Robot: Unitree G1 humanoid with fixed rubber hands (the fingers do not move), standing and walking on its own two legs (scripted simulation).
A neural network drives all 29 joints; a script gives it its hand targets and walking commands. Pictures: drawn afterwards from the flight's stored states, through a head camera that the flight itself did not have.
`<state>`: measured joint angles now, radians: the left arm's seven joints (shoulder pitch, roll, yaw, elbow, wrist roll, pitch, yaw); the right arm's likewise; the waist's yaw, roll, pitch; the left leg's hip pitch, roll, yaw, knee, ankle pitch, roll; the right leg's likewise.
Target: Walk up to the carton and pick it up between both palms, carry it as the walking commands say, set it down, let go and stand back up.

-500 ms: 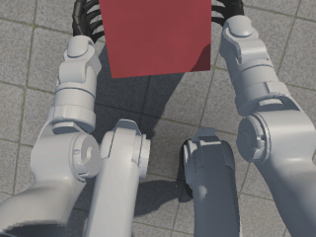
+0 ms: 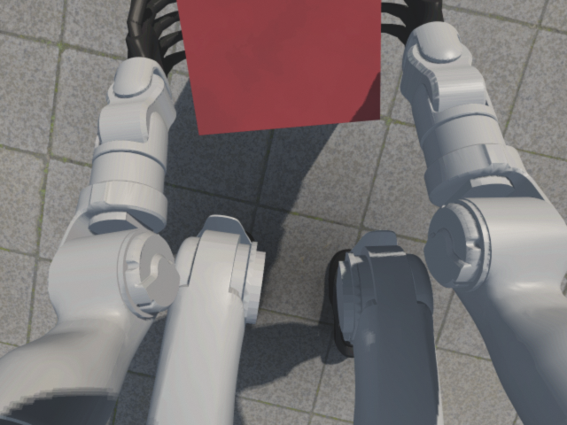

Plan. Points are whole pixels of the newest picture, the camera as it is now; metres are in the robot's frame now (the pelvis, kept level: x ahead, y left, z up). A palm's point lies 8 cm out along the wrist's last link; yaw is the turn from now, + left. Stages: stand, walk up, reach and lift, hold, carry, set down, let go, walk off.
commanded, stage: set down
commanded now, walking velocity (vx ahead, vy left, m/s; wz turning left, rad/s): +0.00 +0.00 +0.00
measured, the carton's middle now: (283, 59) +0.53 +0.04 -0.25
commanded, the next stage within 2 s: none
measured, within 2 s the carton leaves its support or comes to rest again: rests again in 0.90 s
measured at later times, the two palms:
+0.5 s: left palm (150, 55) +0.51 +0.19 -0.16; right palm (417, 25) +0.55 -0.11 -0.16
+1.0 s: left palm (144, 76) +0.49 +0.21 -0.18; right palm (427, 53) +0.53 -0.13 -0.19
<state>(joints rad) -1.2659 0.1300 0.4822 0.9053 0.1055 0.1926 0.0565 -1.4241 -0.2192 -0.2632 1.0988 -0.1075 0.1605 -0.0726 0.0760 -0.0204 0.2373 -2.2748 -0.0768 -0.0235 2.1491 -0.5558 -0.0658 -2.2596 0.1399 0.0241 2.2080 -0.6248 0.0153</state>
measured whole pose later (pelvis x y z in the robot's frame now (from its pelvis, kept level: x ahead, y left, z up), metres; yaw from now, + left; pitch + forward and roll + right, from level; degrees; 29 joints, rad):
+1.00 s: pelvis +0.00 +0.00 +0.00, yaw +0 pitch +38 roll +2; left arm -1.29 0.23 0.29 1.09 -0.11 0.00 0.11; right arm -1.38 -0.34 -0.04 1.12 0.11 0.05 -0.10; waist 0.08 0.01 0.31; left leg -2.28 -0.05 0.00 2.16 -0.55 -0.04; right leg -2.26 0.09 0.02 2.22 -0.62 0.01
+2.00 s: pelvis +0.01 +0.01 +0.15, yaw +0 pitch +47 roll +1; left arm -1.03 0.19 0.31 0.74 -0.10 0.15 0.11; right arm -1.19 -0.34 -0.16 0.92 0.03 0.17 -0.04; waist 0.09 -0.02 -0.06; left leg -1.98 -0.05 0.00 1.62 -0.45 -0.01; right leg -1.96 0.06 0.04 1.67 -0.52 0.01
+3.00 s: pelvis +0.09 +0.02 +0.35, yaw -1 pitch +30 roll -1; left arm -0.26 0.19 0.18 0.51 0.03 0.07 -0.10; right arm -0.34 -0.15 -0.17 0.53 -0.09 0.09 -0.04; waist 0.07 0.01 -0.08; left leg -1.02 -0.04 -0.04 0.75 -0.26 0.01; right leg -0.99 0.05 0.06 0.76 -0.30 0.01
